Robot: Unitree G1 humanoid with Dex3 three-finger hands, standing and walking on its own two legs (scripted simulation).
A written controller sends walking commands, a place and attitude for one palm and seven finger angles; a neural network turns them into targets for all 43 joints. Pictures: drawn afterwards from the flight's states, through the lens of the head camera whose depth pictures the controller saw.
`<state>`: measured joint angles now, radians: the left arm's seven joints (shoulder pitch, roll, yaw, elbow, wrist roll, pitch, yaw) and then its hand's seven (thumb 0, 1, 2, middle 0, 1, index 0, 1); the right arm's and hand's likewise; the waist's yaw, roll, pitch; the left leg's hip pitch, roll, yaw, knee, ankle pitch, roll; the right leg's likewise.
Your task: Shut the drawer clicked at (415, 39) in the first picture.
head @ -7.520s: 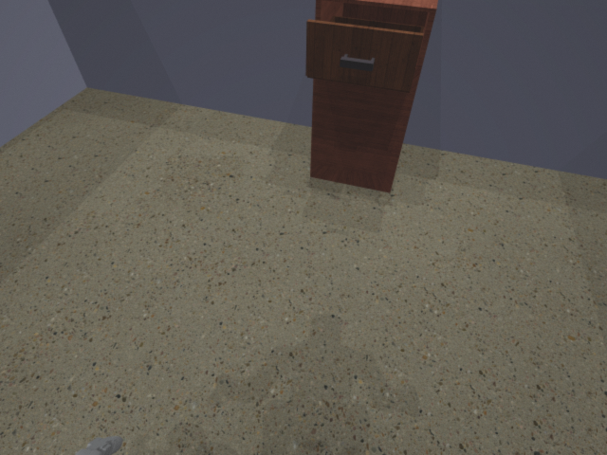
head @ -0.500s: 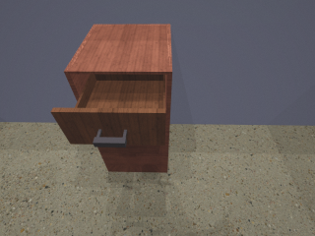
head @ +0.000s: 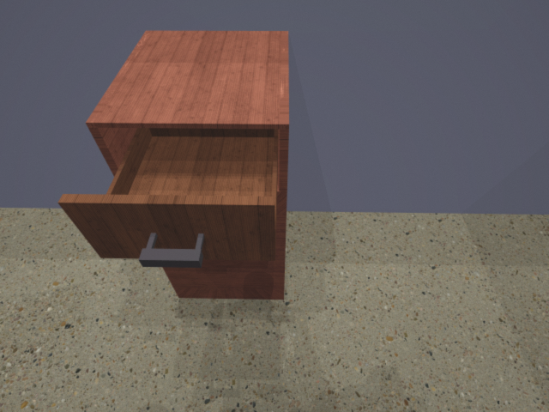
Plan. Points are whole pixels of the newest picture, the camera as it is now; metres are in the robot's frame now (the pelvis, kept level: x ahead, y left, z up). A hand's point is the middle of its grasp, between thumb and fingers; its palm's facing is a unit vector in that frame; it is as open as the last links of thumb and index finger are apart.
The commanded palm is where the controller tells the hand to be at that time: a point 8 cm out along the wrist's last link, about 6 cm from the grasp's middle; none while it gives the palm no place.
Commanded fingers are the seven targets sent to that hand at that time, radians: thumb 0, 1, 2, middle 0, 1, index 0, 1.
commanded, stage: come to a stop and stand still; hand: left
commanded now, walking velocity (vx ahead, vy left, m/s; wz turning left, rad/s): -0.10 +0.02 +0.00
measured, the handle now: (174, 248) +0.39 +0.21 -0.04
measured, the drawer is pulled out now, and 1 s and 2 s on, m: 0.20 0.20 0.20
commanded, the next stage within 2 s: look again from close up in 1.06 s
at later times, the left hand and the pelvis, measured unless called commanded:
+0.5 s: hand out of the picture +0.04 +0.21 -0.16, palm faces +0.00 -0.97 -0.26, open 7.4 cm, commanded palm none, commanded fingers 0.00 0.90 0.90 -0.20 -0.30 -0.20 -0.30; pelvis -0.03 +0.01 +0.00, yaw +0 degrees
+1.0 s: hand out of the picture -0.06 +0.22 -0.17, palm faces -0.01 -0.98 -0.18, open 7.4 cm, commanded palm none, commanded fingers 0.00 0.90 0.90 -0.20 -0.30 -0.20 -0.30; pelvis -0.05 +0.05 +0.01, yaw -1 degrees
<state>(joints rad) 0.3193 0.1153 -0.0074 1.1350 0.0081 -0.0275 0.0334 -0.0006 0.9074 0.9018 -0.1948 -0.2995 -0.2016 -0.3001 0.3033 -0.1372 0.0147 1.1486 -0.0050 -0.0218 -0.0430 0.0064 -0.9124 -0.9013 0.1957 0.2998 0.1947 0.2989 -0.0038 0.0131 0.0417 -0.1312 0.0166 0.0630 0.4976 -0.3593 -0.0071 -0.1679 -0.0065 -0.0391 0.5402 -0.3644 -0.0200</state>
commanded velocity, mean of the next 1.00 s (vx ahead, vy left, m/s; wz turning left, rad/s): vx -0.01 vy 0.00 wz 0.00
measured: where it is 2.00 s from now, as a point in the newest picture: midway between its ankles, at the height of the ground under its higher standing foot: outside the picture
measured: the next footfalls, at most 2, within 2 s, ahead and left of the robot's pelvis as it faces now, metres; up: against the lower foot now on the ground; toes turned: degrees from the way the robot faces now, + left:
none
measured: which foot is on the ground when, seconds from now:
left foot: down 0.00-1.00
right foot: down 0.00-1.00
